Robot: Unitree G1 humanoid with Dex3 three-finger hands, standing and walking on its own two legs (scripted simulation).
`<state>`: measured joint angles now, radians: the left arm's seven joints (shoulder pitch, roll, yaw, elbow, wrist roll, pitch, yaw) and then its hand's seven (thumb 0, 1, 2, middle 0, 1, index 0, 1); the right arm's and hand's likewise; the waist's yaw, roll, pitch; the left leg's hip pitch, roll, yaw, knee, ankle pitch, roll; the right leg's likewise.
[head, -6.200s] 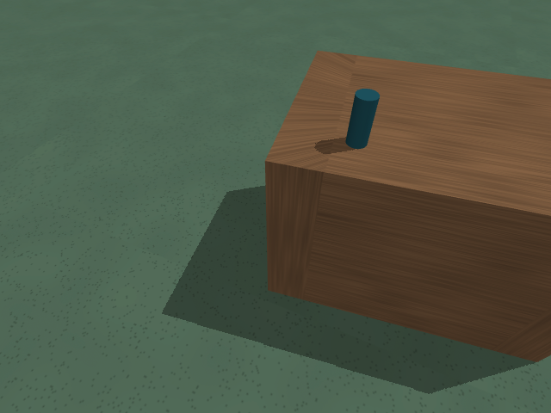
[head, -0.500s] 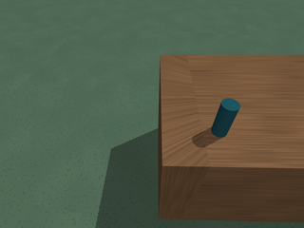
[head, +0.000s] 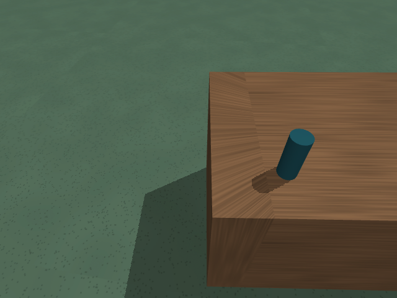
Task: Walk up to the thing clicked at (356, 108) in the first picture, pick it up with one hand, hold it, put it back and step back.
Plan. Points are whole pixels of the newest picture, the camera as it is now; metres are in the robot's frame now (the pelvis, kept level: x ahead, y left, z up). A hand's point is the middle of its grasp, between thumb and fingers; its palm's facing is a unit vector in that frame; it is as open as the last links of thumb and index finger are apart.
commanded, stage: rise first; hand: right
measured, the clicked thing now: (293, 155) +0.47 -0.25 -0.01
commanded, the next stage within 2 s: go down in 1.64 s
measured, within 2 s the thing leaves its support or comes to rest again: neither
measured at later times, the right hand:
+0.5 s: hand (331, 285) +0.17 -0.26 -0.07, palm faces +0.26 +0.89 -0.38, open 16.2 cm
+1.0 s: hand (349, 269) +0.18 -0.26 +0.01, palm faces +0.34 +0.86 -0.39, open 17.5 cm
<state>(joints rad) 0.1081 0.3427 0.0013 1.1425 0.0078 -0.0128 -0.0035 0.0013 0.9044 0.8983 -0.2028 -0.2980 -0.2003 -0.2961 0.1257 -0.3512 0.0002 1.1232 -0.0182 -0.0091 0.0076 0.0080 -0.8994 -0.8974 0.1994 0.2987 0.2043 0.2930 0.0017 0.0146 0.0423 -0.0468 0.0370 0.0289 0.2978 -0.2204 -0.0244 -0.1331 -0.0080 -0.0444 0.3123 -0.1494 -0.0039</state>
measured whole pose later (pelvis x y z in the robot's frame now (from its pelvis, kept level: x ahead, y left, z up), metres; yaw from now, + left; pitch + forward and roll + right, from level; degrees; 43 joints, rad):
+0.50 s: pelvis +0.00 +0.01 -0.01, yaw +0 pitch +1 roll +0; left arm 0.21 0.24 0.08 0.65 -0.04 -0.05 0.09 0.00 -0.27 0.10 -0.07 -0.06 -0.07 -0.05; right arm 0.26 -0.31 -0.17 0.49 0.04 -0.06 -0.09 0.00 0.26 -0.12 0.05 0.06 0.06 0.05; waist -0.02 -0.01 0.00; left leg -0.14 0.03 0.04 0.40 -0.27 -0.01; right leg -0.23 -0.02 -0.03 0.40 -0.19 0.01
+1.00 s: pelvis +0.00 +0.02 +0.00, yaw -1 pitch -3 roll -1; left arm 0.23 0.24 0.12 0.63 -0.03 -0.05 0.07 -0.01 -0.53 0.05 -0.07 -0.05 -0.06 -0.05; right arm 0.38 -0.31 -0.24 0.13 0.04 -0.13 -0.06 -0.01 0.54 -0.05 0.05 0.06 0.06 0.05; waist -0.04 -0.02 0.03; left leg -0.07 0.03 0.05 0.39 -0.28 0.00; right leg -0.14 -0.02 -0.02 0.36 -0.17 0.02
